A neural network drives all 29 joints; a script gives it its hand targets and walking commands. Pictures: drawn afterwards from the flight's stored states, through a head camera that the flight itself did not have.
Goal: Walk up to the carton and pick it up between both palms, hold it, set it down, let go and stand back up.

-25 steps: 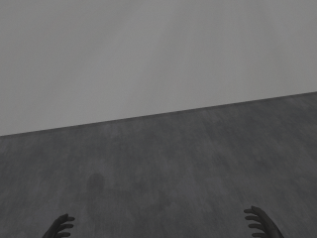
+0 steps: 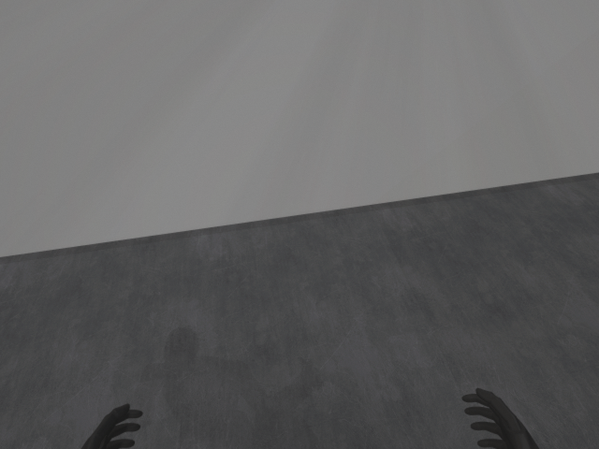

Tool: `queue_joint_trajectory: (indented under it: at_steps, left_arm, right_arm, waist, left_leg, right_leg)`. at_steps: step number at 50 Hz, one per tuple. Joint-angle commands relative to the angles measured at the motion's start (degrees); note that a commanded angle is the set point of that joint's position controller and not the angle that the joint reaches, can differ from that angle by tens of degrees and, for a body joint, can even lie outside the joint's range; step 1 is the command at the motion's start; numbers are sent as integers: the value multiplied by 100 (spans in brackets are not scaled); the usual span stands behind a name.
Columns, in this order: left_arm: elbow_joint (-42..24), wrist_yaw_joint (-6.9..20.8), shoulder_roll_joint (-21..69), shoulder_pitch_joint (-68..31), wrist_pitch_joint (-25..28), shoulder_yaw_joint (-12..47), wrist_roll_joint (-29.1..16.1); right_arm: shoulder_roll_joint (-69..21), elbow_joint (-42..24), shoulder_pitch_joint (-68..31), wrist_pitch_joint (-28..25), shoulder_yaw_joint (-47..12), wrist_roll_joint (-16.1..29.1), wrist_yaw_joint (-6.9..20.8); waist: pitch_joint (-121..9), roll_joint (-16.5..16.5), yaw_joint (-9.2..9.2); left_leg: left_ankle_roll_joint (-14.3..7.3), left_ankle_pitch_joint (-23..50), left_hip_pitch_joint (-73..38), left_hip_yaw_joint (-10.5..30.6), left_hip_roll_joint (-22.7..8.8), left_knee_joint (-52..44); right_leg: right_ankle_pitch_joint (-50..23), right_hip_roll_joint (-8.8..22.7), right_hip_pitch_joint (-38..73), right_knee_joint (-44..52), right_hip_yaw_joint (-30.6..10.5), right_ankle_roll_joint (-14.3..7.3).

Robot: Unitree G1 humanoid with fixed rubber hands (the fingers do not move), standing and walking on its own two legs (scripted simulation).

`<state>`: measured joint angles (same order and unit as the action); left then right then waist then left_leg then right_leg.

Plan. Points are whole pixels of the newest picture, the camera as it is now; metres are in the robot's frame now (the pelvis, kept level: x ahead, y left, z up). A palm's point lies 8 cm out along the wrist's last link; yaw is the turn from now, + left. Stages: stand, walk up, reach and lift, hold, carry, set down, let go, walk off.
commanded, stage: stand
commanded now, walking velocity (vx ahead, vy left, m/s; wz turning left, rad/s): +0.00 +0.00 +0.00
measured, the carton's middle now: out of the picture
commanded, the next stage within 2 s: none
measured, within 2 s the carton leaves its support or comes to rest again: neither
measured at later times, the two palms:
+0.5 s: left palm out of the picture +0.15 +0.29 -0.05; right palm out of the picture +0.16 -0.26 -0.07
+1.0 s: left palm out of the picture +0.15 +0.29 -0.05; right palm out of the picture +0.16 -0.26 -0.07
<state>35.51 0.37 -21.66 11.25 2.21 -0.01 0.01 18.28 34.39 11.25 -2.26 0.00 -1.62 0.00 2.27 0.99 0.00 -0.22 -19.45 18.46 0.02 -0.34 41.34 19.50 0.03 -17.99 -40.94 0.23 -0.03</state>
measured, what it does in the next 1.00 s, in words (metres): stands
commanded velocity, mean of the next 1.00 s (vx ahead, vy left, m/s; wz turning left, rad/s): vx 0.00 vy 0.00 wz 0.00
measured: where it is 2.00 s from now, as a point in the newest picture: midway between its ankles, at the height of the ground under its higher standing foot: outside the picture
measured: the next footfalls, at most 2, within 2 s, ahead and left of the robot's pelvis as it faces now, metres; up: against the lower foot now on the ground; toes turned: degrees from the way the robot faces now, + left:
none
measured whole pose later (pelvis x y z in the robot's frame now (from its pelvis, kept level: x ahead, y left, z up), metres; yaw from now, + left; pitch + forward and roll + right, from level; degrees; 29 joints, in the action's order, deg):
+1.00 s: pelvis +0.00 +0.00 +0.00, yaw +0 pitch -4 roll +0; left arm 35.9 0.4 -22.0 11.2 2.2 0.0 0.0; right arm 18.5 34.4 11.2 -2.0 0.0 -1.6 0.0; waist 2.3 1.0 0.0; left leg -0.2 -19.4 18.5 0.0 -0.3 41.3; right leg 19.5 0.0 -18.0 -40.9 0.2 0.0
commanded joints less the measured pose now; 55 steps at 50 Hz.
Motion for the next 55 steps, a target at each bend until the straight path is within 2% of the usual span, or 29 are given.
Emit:
queue_joint_trajectory:
  at_steps: [1,2,3,5,6,7,8,10,11,13,14,15,16,17,19,23,24,28,29,31,36,37,38,40,43,47,49,54,55]
  left_arm:
    - [148,-39,-1027,-286,116,-394,109]
    - [49,-18,-1185,-380,172,-414,157]
    - [63,-41,-1071,-544,93,-383,157]
    - [2,-44,-976,-506,119,-359,122]
    - [128,-38,-1122,-374,121,-384,147]
    - [58,-37,-1073,-605,130,-408,162]
    - [116,-20,-1233,-555,190,-446,221]
    - [-20,-35,-1121,-544,101,-460,74]
    - [41,-28,-1155,-453,79,-447,111]
    - [31,-11,-1152,-266,146,-458,88]
    - [111,3,-924,-29,172,-387,137]
    - [7,2,-1210,-599,158,-419,142]
    - [62,8,-1179,-342,175,-447,132]
    - [26,-24,-1274,-516,173,-481,123]
    - [84,-35,-1324,-261,179,-462,177]
    - [48,-35,-1022,-445,155,-351,129]
    - [18,-4,-963,-404,135,-324,79]
    - [3,-17,-1186,-285,153,-417,112]
    - [25,0,-1169,-281,156,-431,157]
    - [128,-65,-1230,-283,76,-433,202]
    - [-3,-32,-1150,-375,113,-400,166]
    - [28,-59,-1224,-378,91,-481,111]
    - [48,-73,-1150,-265,98,-465,105]
    - [38,-56,-1153,-399,98,-440,100]
    - [18,-56,-1243,-471,146,-397,195]
    - [68,-5,-1017,-189,182,-340,74]
    - [-9,-4,-1088,-536,122,-432,113]
    - [-12,25,-1035,-409,189,-394,150]
    - [172,-6,-1171,-411,155,-385,157]
  right_arm:
    - [1381,136,-468,-105,496,39,-54]
    - [1316,149,-338,-134,491,84,-30]
    - [1318,38,-443,-155,522,13,-67]
    - [1499,90,-348,-181,524,84,-40]
    - [1470,155,-412,-158,543,38,-39]
    - [1346,7,-676,-172,475,9,-1]
    - [1176,72,-488,-135,453,51,-36]
    - [1404,71,-837,-85,481,33,-7]
    - [1441,69,-697,-130,538,52,-34]
    - [1561,-2,-706,-154,564,66,8]
    - [1505,100,-606,-154,580,22,16]
    - [1194,2,-517,-127,471,73,38]
    - [1320,79,-524,-139,533,35,52]
    - [1180,111,-494,-140,430,49,41]
    - [1560,136,-426,-163,593,86,36]
    - [1387,160,-384,-120,485,24,-7]
    - [1423,144,-308,-119,500,56,-57]
    - [1481,159,-340,-202,494,36,-35]
    - [1396,160,-548,-177,462,29,-55]
    - [1450,174,-95,-105,503,64,-52]
    - [1452,109,-528,-129,512,60,-19]
    - [1449,116,-525,-113,445,61,-5]
    - [1619,94,-406,-114,587,48,3]
    - [1321,173,-484,-81,465,86,3]
    - [1306,119,-243,-89,499,58,-51]
    - [1587,22,-583,-140,522,-11,-10]
    - [1389,116,-370,-113,490,63,-3]
    - [1499,93,-378,-153,529,71,22]
    - [1430,227,-430,-126,470,36,19]
  waist:
    - [-122,-217,95]
    - [43,-116,-156]
    - [-177,-209,-68]
    - [-412,289,16]
    - [-513,-44,1]
    - [-43,271,-35]
    - [-337,-103,-134]
    - [-157,233,140]
    - [-195,-157,136]
    - [-310,302,127]
    - [-567,-94,213]
    - [11,-53,34]
    - [-233,46,134]
    - [-186,-303,15]
    - [-384,213,23]
    - [-475,-181,28]
    - [-68,268,2]
    - [-197,-26,115]
    - [-6,290,100]
    - [-202,-124,-104]
    - [-296,60,26]
    - [15,335,108]
    - [-173,14,15]
    - [-33,146,136]
    - [-258,-414,-163]
    - [47,225,202]
    - [-240,80,43]
    - [-197,275,76]
    - [-246,-124,21]
  left_leg:
    - [-385,-16,201,899,-605,-1404]
    - [-289,32,-136,710,-480,-1346]
    - [-376,218,-69,863,-478,-1324]
    - [-284,456,-246,892,-704,-1462]
    - [-316,658,-221,902,-603,-1324]
    - [-329,419,113,902,-542,-1348]
    - [-362,447,-16,816,-559,-1279]
    - [-364,588,161,840,-516,-1398]
    - [-329,424,43,839,-469,-1343]
    - [-390,652,-61,899,-569,-1273]
    - [-392,628,-151,903,-580,-1259]
    - [-339,271,194,827,-464,-1270]
    - [-380,331,74,682,-420,-1067]
    - [-401,458,-32,799,-501,-1247]
    - [-381,667,-250,883,-579,-1214]
    - [-339,532,-242,801,-485,-1187]
    - [-307,486,-138,905,-625,-1461]
    - [-434,576,2,1006,-637,-1308]
    - [-419,562,115,1099,-644,-1400]
    - [-316,429,-115,738,-492,-1268]
    - [-315,436,-120,861,-565,-1419]
    - [-399,401,163,959,-546,-1453]
    - [-378,-8,183,942,-616,-1523]
    - [-359,144,162,896,-601,-1500]
    - [-287,439,-356,707,-379,-1076]
    - [-398,319,147,909,-580,-1458]
    - [-358,517,51,814,-538,-1378]
    - [-388,355,72,985,-601,-1370]
    - [-311,449,-181,755,-512,-1356]
  right_leg:
    - [-564,546,214,1127,-876,-443]
    - [-391,639,-195,1276,-1056,-498]
    - [-418,539,-45,1100,-911,-510]
    - [-448,403,66,958,-650,-392]
    - [-580,364,245,896,-625,-373]
    - [-515,367,-8,980,-625,-389]
    - [-492,476,196,973,-716,-405]
    - [-667,431,188,883,-635,-431]
    - [-560,506,225,1061,-727,-442]
    - [-838,466,79,833,-743,-449]
    - [-774,481,391,953,-692,-432]
    - [-615,491,58,991,-762,-451]
    - [-708,548,149,1086,-936,-468]
    - [-792,503,-11,926,-752,-447]
    - [-900,525,80,922,-797,-468]
    - [-532,522,46,951,-847,-486]
    - [-398,409,-295,887,-715,-385]
    - [-755,393,48,900,-777,-411]
    - [-783,396,-12,919,-739,-414]
    - [-684,434,96,1017,-740,-434]
    - [-354,365,75,913,-606,-409]
    - [-380,421,61,955,-722,-440]
    - [-364,333,160,887,-600,-387]
    - [-447,426,129,983,-733,-405]
    - [-243,621,-224,1317,-1077,-515]
    - [-574,311,-29,928,-680,-335]
    - [-701,437,191,963,-650,-406]
    - [-555,433,95,970,-672,-420]
    - [-580,440,93,985,-645,-417]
